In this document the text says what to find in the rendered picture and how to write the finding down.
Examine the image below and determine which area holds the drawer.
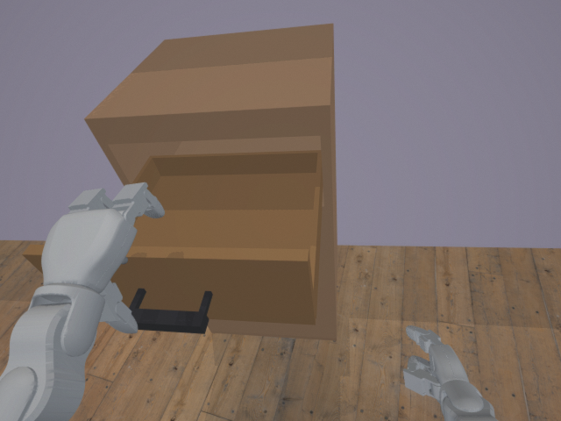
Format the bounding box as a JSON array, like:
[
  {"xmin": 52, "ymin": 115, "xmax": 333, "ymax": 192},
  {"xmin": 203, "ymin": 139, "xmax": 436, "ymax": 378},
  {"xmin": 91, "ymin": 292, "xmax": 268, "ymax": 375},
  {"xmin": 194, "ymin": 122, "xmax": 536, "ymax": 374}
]
[{"xmin": 22, "ymin": 150, "xmax": 323, "ymax": 325}]

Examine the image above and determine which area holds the robot right forearm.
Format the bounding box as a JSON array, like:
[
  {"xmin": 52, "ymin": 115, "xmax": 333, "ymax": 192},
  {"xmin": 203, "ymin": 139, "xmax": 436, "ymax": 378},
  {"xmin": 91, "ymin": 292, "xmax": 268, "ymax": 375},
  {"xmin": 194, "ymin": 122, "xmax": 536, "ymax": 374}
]
[{"xmin": 439, "ymin": 380, "xmax": 498, "ymax": 421}]

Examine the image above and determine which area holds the cabinet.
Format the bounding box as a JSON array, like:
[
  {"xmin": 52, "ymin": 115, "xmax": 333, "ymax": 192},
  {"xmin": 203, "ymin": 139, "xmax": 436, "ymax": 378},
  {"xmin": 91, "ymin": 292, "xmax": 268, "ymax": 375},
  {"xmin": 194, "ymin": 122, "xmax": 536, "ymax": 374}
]
[{"xmin": 84, "ymin": 24, "xmax": 337, "ymax": 341}]

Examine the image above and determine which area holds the robot left hand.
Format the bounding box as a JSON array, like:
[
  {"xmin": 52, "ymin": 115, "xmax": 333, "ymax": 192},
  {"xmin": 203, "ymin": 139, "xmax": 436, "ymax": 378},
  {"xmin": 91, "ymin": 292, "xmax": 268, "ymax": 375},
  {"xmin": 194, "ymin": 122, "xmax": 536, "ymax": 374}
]
[{"xmin": 41, "ymin": 182, "xmax": 165, "ymax": 333}]

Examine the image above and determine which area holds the robot right hand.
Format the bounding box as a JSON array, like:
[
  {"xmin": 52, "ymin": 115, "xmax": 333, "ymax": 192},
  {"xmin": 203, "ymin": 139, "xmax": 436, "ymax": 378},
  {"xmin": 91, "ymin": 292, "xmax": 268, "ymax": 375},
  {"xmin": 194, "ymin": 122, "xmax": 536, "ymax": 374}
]
[{"xmin": 403, "ymin": 325, "xmax": 469, "ymax": 403}]

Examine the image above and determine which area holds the robot left forearm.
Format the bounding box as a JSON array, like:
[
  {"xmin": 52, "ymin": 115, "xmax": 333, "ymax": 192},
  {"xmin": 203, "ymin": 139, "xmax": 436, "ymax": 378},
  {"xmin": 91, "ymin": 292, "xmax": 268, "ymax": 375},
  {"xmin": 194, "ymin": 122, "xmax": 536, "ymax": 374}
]
[{"xmin": 0, "ymin": 283, "xmax": 105, "ymax": 421}]

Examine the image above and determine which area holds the handle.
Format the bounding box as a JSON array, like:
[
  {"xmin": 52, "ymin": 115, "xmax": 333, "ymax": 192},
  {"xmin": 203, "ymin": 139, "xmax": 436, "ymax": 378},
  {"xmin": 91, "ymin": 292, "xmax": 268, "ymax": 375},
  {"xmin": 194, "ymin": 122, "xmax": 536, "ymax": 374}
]
[{"xmin": 129, "ymin": 289, "xmax": 213, "ymax": 334}]

